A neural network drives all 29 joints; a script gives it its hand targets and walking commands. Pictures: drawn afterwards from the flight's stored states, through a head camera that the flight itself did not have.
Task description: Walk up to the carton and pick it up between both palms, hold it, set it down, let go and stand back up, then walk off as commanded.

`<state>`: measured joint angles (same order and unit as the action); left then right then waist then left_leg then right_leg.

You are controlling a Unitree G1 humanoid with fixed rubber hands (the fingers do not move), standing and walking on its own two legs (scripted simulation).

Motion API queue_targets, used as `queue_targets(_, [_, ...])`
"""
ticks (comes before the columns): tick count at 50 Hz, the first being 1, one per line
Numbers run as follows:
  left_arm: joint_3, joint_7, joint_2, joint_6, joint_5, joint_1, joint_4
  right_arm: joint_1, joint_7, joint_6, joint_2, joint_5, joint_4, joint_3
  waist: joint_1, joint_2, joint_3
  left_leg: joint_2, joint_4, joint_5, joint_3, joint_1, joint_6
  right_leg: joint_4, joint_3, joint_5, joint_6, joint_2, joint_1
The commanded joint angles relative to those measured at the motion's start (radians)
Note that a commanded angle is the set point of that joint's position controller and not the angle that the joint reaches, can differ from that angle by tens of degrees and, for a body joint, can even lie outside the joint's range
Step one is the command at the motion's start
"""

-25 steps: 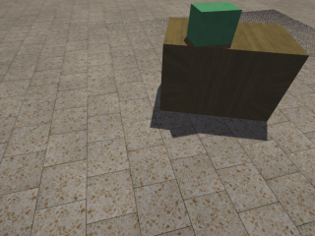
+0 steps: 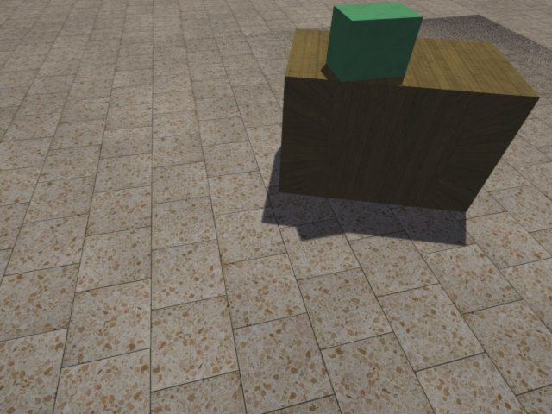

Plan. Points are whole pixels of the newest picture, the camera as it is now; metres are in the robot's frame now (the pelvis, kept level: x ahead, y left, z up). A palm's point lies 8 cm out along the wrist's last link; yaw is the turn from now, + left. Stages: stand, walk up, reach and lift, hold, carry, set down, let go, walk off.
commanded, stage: stand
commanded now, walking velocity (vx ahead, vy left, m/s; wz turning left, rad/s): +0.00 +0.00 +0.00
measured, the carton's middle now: (370, 41) +1.45 -0.36 -0.02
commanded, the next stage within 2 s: walk up in 0.02 s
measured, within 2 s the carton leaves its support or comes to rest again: neither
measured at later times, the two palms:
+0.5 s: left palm (79, 401) +0.18 +0.28 -0.07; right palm out of the picture +0.04 -0.40 -0.09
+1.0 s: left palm (170, 327) +0.30 +0.18 -0.09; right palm out of the picture +0.30 -0.48 -0.09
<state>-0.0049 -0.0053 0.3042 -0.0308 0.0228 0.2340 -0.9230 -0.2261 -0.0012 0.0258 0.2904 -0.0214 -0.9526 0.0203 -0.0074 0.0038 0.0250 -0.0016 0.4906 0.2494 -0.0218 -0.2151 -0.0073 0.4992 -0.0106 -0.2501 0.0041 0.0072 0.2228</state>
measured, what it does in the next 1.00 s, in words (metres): walks ahead: right foot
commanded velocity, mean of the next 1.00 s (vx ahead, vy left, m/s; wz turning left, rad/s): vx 0.00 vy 0.00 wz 0.00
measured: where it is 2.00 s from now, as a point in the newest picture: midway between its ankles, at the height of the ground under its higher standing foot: (326, 310)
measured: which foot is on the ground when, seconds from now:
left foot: down 0.00-0.60, up 0.62-1.00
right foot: down 0.00-0.26, up 0.28-0.56, down 0.58-1.00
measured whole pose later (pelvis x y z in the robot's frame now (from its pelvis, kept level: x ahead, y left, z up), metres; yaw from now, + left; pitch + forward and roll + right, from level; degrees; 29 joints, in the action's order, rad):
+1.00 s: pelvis +0.25 -0.15 +0.00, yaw -8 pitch +0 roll -1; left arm -0.08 0.06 0.45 -0.08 0.01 0.42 -0.81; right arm -0.26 0.08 0.05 0.44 -0.02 -0.87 0.06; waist 0.06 -0.02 0.04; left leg -0.11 0.64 0.16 -0.03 -0.50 -0.01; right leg 0.40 0.06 -0.32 -0.05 -0.04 0.07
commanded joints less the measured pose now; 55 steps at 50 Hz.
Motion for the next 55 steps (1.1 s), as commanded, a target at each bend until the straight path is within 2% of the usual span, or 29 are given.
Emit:
queue_targets(1, [-0.041,-0.004,0.175,-0.023,-0.005,-0.042,0.045,0.043,-0.005,0.024,0.188,0.003,0.041,0.044,0.001,-0.012,-0.024,-0.104,-0.106,-0.037,0.099,-0.003,-0.041,-0.095,-0.085,0.075,-0.046,0.093,-0.002])
queue_targets(10, [-0.029,-0.002,0.219,-0.011,-0.01,-0.088,0.001,0.089,-0.001,0.013,0.234,0.011,-0.009,0.032,-0.001,-0.003,-0.031,-0.113,-0.137,-0.092,0.104,0.033,-0.036,-0.129,-0.088,0.121,-0.042,0.101,-0.03])
queue_targets(11, [-0.107,0.038,0.329,-0.012,0.019,-0.015,0.078,-0.007,0.018,0.04,0.359,-0.008,0.039,0.088,-0.005,-0.011,-0.136,-0.12,-0.108,0.45,0.158,0.133,-0.097,-0.052,-0.108,-0.369,-0.085,0.047,0.064])
queue_targets(12, [-0.103,0.055,0.318,-0.004,0.029,-0.093,0.087,-0.055,0.022,0.045,0.396,-0.016,0.004,0.109,-0.057,-0.041,-0.019,-0.182,-0.206,0.651,0.267,0.234,-0.144,0.032,-0.063,-0.445,-0.054,0.017,0.349])
queue_targets(13, [-0.101,0.065,0.29,0.005,0.029,-0.155,0.116,-0.093,0.018,0.051,0.438,-0.022,-0.002,0.134,-0.092,-0.201,0.065,-0.342,-0.354,0.76,0.458,0.26,-0.213,0.302,0.01,-0.303,-0.032,-0.007,0.524])
queue_targets(14, [-0.098,0.068,0.291,0.002,0.032,-0.179,0.14,-0.092,0.017,0.061,0.441,-0.017,0.017,0.137,-0.095,-0.147,0.119,-0.435,-0.374,0.675,0.523,0.244,-0.257,0.372,-0.073,-0.253,-0.036,0.044,0.613])
queue_targets(15, [-0.099,0.073,0.294,-0.01,0.023,-0.177,0.153,-0.08,0.015,0.07,0.44,-0.014,0.036,0.14,-0.087,-0.083,0.147,-0.451,-0.36,0.55,0.513,0.263,-0.268,0.37,-0.112,-0.201,-0.038,0.075,0.64])
queue_targets(16, [-0.106,0.078,0.295,-0.022,0.017,-0.164,0.144,-0.083,0.014,0.077,0.422,-0.013,0.039,0.137,-0.077,-0.045,0.129,-0.411,-0.334,0.427,0.45,0.3,-0.256,0.373,-0.131,-0.159,-0.037,0.091,0.63])
queue_targets(18, [-0.113,0.094,0.29,-0.026,0.023,-0.109,0.142,-0.057,0.015,0.084,0.384,-0.015,0.062,0.129,-0.055,-0.067,0.03,-0.326,-0.313,0.299,0.29,0.359,-0.224,0.354,-0.07,-0.136,-0.02,0.081,0.561])
queue_targets(22, [-0.13,0.129,0.281,-0.004,0.009,-0.077,0.161,0.063,0.027,0.089,0.404,-0.013,0.108,0.118,0.015,-0.199,0.045,-0.243,-0.344,0.323,0.072,0.009,-0.155,0.245,-0.001,-0.01,-0.002,0.096,0.237])
queue_targets(25, [-0.144,0.133,0.292,-0.006,0.0,-0.029,0.141,0.115,0.029,0.078,0.433,-0.014,0.11,0.114,0.055,-0.227,0.071,-0.244,-0.306,0.42,0.019,-0.213,-0.134,0.194,0.04,0.027,-0.009,0.097,0.019])
queue_targets(26, [-0.15,0.129,0.303,-0.009,0.002,0.016,0.123,0.124,0.029,0.074,0.431,-0.015,0.112,0.113,0.077,-0.189,0.071,-0.241,-0.245,0.451,0.005,-0.245,-0.136,0.171,0.062,0.046,-0.017,0.091,-0.036])
queue_targets(27, [-0.157,0.121,0.318,-0.013,0.003,0.071,0.097,0.115,0.028,0.069,0.413,-0.018,0.108,0.107,0.097,-0.115,0.055,-0.22,-0.138,0.466,-0.019,-0.256,-0.133,0.148,0.074,0.033,-0.023,0.074,-0.085])
queue_targets(28, [-0.166,0.112,0.337,-0.018,0.004,0.146,0.067,0.076,0.027,0.062,0.381,-0.026,0.098,0.098,0.116,0.007,0.025,-0.183,0.034,0.478,-0.049,-0.28,-0.122,0.134,0.079,-0.023,-0.024,0.048,-0.157])
queue_targets(29, [-0.186,0.097,0.383,-0.028,0.008,0.266,0.031,0.014,0.029,0.056,0.324,-0.031,0.094,0.078,0.154,0.189,-0.034,-0.116,0.329,0.457,-0.089,-0.372,-0.104,0.113,0.039,-0.156,-0.037,0.027,-0.315])
queue_targets(30, [-0.199,0.076,0.435,-0.033,0.018,0.356,0.028,-0.035,0.036,0.051,0.24,-0.017,0.103,0.041,0.184,0.412,-0.019,0.001,0.648,0.398,-0.041,-0.494,-0.089,-0.074,-0.218,-0.44,-0.049,0.137,-0.295])
queue_targets(31, [-0.201,0.064,0.482,-0.039,0.014,0.261,0.09,-0.094,0.036,0.043,0.271,0.009,0.122,0.046,0.113,0.37,0.016,0.03,0.77,0.293,0.063,-0.535,-0.051,-0.364,-0.666,-0.759,-0.114,0.343,-0.168])
queue_targets(32, [-0.199,0.064,0.509,-0.037,-0.015,0.15,0.133,-0.089,0.032,0.034,0.389,0.016,0.118,0.074,0.076,0.285,0.081,-0.032,0.797,0.271,0.094,-0.501,-0.056,-0.443,-0.803,-0.917,-0.198,0.414,-0.024])
queue_targets(33, [-0.189,0.06,0.497,-0.041,-0.022,0.075,0.156,-0.061,0.031,0.036,0.418,0.021,0.103,0.081,0.056,0.228,0.125,-0.071,0.805,0.219,0.114,-0.484,-0.058,-0.442,-0.775,-0.857,-0.214,0.41,0.062])
queue_targets(34, [-0.177,0.057,0.448,-0.05,-0.018,0.041,0.155,-0.045,0.031,0.042,0.421,0.026,0.087,0.083,0.035,0.161,0.143,-0.102,0.77,0.137,0.123,-0.443,-0.056,-0.382,-0.621,-0.674,-0.194,0.354,0.102])
queue_targets(36, [-0.155,0.054,0.375,-0.061,-0.021,0.034,0.153,-0.114,0.039,0.049,0.385,0.027,0.072,0.081,0.0,0.137,0.098,-0.121,0.656,0.036,0.08,-0.347,-0.043,-0.339,-0.358,-0.419,-0.142,0.235,0.099])
queue_targets(37, [-0.147,0.053,0.362,-0.067,-0.021,0.042,0.147,-0.134,0.045,0.048,0.371,0.024,0.069,0.081,-0.003,0.136,0.088,-0.12,0.626,-0.006,0.063,-0.315,-0.033,-0.338,-0.29,-0.354,-0.142,0.201,0.111])
queue_targets(42, [-0.141,0.053,0.368,-0.078,-0.022,0.104,0.173,-0.035,0.071,0.041,0.334,0.01,0.133,0.08,0.027,0.09,0.09,-0.128,0.382,-0.045,0.025,-0.369,0.01,-0.347,-0.192,-0.28,-0.209,0.205,0.029])
queue_targets(45, [-0.139,0.055,0.369,-0.079,-0.018,0.178,0.172,0.084,0.075,0.051,0.304,0.006,0.178,0.072,0.083,0.052,0.077,-0.127,0.216,-0.069,0.021,-0.402,0.009,-0.314,-0.174,-0.154,-0.207,0.22,-0.084])
queue_targets(47, [-0.138,0.056,0.374,-0.074,-0.016,0.185,0.176,0.113,0.076,0.059,0.294,0.009,0.188,0.072,0.093,0.063,0.06,-0.106,0.128,-0.101,-0.01,-0.365,-0.002,-0.271,-0.134,-0.036,-0.2,0.215,-0.125])
queue_targets(51, [-0.129,0.055,0.382,-0.057,-0.011,0.181,0.189,0.083,0.07,0.066,0.287,0.009,0.185,0.083,0.073,0.069,0.007,-0.04,0.049,-0.092,-0.09,-0.164,-0.032,-0.167,-0.084,0.212,-0.198,0.219,-0.103])
queue_targets(53, [-0.112,0.05,0.357,-0.053,-0.014,0.172,0.203,-0.059,0.055,0.071,0.304,-0.002,0.149,0.098,-0.002,-0.002,-0.054,0.009,-0.027,-0.099,-0.115,0.089,-0.054,0.046,-0.023,0.357,-0.157,0.167,-0.032])
queue_targets(54, [-0.092,0.047,0.314,-0.048,-0.021,0.187,0.212,-0.195,0.046,0.078,0.342,-0.016,0.121,0.118,-0.059,-0.065,-0.141,-0.03,-0.036,-0.07,-0.053,0.302,-0.091,0.274,0.03,0.328,-0.122,0.098,0.069])
queue_targets(55, [-0.064,0.043,0.247,-0.045,-0.029,0.214,0.239,-0.304,0.035,0.082,0.419,-0.033,0.125,0.146,-0.104,-0.202,-0.226,-0.281,-0.085,0.133,0.296,0.504,-0.159,0.524,0.055,0.082,-0.076,0.016,0.285])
